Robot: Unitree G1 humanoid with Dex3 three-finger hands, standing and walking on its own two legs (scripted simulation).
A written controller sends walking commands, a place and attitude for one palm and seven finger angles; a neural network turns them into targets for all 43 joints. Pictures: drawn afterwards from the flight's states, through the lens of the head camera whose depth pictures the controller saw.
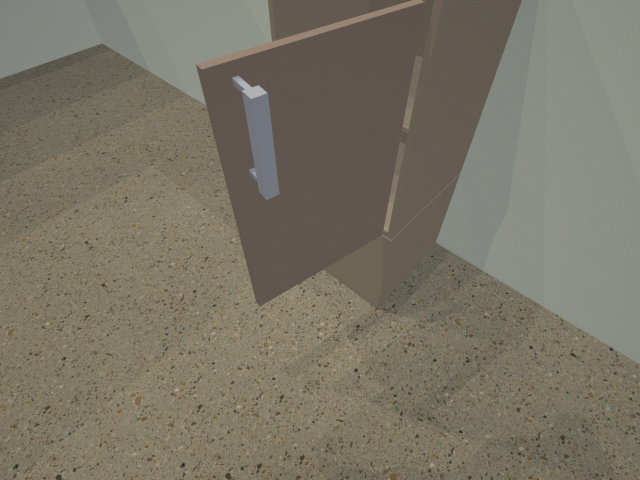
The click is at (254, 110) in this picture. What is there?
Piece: cupboard door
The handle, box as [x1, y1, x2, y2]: [232, 76, 279, 199]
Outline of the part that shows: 235,76 232,77 232,82 242,92 255,165 254,168 249,169 249,172 258,183 259,191 267,199 279,193 267,93 258,85 251,87 240,77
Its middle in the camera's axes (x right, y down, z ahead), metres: -0.10 -0.14 +0.57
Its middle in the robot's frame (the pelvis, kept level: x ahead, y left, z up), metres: +0.54 +0.13 +0.13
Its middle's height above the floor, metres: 0.91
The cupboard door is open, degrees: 78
